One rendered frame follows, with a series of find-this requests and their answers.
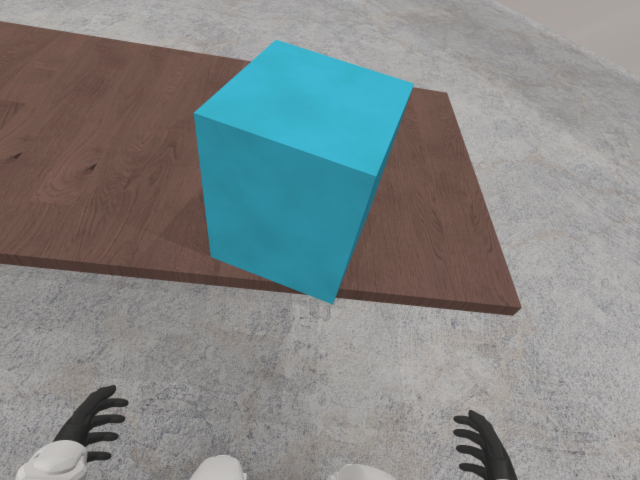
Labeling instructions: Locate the table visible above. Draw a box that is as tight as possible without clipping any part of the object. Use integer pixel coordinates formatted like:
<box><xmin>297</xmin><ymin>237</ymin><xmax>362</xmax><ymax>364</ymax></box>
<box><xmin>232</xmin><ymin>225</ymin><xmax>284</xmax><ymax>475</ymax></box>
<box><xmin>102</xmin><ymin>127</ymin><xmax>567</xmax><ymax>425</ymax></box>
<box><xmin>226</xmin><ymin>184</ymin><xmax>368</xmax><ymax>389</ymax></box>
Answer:
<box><xmin>0</xmin><ymin>21</ymin><xmax>522</xmax><ymax>316</ymax></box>

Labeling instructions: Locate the carton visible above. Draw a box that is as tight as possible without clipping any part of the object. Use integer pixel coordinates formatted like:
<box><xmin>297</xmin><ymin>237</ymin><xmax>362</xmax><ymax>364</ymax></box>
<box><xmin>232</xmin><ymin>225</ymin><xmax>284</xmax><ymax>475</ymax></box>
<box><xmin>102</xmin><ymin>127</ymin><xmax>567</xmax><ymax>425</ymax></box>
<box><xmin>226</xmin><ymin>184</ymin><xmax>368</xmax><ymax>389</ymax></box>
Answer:
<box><xmin>194</xmin><ymin>40</ymin><xmax>414</xmax><ymax>304</ymax></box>

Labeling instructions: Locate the right robot hand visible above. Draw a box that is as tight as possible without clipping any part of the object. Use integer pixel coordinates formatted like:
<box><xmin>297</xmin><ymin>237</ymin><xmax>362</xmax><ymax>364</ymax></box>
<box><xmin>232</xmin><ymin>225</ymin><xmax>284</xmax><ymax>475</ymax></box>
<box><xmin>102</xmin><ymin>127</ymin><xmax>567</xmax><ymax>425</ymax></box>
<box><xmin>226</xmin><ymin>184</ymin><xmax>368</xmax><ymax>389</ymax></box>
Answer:
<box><xmin>453</xmin><ymin>410</ymin><xmax>518</xmax><ymax>480</ymax></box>

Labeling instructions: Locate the left robot forearm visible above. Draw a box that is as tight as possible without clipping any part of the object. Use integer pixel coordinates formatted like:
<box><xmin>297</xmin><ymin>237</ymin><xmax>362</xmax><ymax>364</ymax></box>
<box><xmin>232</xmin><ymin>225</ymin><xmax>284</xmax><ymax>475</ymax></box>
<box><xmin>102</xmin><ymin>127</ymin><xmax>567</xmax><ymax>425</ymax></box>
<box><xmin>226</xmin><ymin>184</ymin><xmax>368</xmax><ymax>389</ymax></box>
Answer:
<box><xmin>15</xmin><ymin>440</ymin><xmax>87</xmax><ymax>480</ymax></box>

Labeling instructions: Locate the robot left thigh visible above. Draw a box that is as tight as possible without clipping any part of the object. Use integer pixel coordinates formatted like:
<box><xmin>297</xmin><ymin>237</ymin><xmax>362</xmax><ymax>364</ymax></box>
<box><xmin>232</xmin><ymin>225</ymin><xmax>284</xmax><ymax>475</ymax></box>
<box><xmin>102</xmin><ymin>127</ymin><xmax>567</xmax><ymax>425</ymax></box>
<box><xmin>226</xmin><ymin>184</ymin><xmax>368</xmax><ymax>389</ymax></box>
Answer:
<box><xmin>189</xmin><ymin>456</ymin><xmax>247</xmax><ymax>480</ymax></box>

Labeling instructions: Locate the left robot hand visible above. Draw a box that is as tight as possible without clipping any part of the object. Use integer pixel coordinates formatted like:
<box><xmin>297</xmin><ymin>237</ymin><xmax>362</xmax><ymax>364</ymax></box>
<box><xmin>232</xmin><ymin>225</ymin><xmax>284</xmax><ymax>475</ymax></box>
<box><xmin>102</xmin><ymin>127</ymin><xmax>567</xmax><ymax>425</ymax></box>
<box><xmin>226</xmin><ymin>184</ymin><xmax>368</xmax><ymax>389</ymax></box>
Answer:
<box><xmin>53</xmin><ymin>385</ymin><xmax>129</xmax><ymax>463</ymax></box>

